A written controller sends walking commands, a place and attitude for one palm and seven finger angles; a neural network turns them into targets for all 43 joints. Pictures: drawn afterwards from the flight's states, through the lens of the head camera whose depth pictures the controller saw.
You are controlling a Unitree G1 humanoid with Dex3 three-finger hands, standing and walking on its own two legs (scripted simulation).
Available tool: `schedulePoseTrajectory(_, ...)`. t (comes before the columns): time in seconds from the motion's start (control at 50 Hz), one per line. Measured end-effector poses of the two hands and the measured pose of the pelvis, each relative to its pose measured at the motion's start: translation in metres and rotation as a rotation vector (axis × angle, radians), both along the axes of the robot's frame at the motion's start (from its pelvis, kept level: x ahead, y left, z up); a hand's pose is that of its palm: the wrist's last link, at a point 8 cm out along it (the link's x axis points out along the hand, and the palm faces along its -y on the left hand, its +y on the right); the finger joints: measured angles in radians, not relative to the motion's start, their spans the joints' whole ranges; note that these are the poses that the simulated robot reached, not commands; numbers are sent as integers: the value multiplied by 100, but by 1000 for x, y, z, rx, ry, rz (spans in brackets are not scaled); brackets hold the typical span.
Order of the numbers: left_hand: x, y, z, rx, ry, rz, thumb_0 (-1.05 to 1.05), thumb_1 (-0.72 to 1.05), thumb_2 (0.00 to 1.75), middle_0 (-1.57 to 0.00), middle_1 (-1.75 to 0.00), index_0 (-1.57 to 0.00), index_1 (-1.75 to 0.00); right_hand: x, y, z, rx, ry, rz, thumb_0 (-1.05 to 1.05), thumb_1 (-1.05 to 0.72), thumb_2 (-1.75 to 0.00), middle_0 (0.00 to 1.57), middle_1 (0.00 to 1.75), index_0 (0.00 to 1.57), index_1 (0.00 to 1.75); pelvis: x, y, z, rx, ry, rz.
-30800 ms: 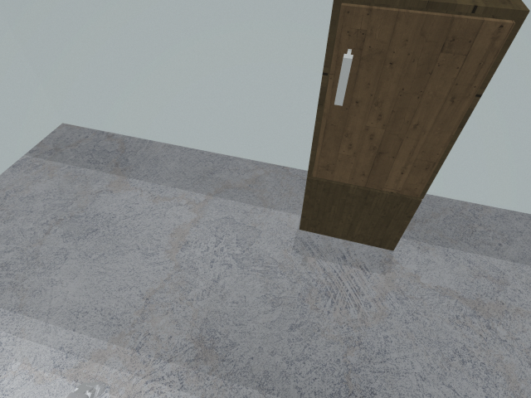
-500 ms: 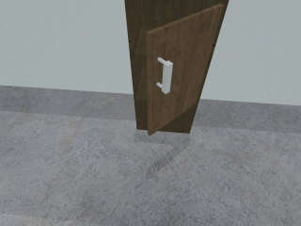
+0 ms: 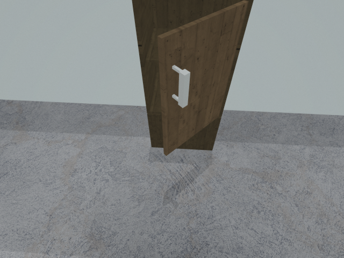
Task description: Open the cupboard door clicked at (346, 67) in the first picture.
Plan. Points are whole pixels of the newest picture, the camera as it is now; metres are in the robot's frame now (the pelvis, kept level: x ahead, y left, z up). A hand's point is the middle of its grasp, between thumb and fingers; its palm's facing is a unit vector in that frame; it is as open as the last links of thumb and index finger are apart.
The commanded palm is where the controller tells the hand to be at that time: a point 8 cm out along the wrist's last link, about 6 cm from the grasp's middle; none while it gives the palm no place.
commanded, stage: walk to a spot facing it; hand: left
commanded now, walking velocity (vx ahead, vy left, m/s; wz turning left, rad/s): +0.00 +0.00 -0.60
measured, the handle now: (179, 86) +0.62 +0.02 +0.03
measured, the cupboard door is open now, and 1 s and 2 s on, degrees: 45 45 45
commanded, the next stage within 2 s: none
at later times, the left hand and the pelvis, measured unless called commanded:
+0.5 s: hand out of the picture +0.06 +0.15 -0.17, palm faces -0.19 -0.95 -0.25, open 7.4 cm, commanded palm none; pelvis +0.00 -0.03 +0.00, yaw -15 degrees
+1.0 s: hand (128, 227) +0.22 +0.15 -0.17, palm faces -0.50 -0.82 -0.26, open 7.4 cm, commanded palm none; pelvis +0.02 +0.01 -0.01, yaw -33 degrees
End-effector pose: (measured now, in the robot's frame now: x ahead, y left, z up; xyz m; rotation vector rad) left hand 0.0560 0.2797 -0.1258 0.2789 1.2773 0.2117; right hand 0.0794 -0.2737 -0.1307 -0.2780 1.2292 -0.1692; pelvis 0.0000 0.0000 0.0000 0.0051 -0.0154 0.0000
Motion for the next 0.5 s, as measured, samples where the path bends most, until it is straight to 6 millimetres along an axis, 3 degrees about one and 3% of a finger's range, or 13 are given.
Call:
schedulePoseTrajectory(0.16, 3, -29, -16, -44, 52, -61, 0, 90, 90, -20, -30, -20, -30, -33, 8, -18, 49, 5, -107, 1, -91, -90, 21, 30, 20, 30, -4, -9, -11, 25, 4, -93)
schedulePoseTrajectory(0.3, 9, -63, -20, -47, 32, -107, 0, 90, 90, -20, -30, -20, -30, -71, -5, -42, 95, 73, -203, 1, -91, -90, 21, 30, 20, 30, -8, -29, -23, 24, 0, -150)
schedulePoseTrajectory(0.38, 6, -76, -13, -50, 61, -119, 0, 90, 90, -20, -30, -20, -30, -75, -13, -33, 95, 76, -248, 1, -91, -90, 21, 30, 20, 30, -8, -32, -13, 24, 15, -189)
schedulePoseTrajectory(0.5, 13, -80, -8, -60, 92, -171, 0, 90, 90, -20, -30, -20, -30, -63, -17, -16, 78, 1, -308, 1, -91, -90, 20, 30, 20, 30, -3, -31, -4, 37, 39, -263)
